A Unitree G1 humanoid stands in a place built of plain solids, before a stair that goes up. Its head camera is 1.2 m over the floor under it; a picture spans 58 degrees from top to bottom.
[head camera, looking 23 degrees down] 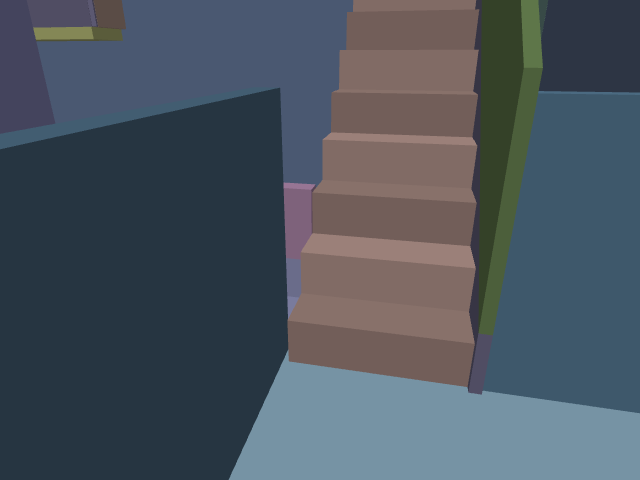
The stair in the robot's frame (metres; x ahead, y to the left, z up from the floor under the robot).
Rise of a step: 0.21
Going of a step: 0.23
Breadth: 0.73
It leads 12 degrees to the right of straight ahead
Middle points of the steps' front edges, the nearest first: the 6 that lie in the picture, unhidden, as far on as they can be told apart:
1.42 -0.22 0.21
1.64 -0.27 0.41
1.86 -0.32 0.62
2.09 -0.37 0.82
2.31 -0.42 1.03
2.53 -0.47 1.23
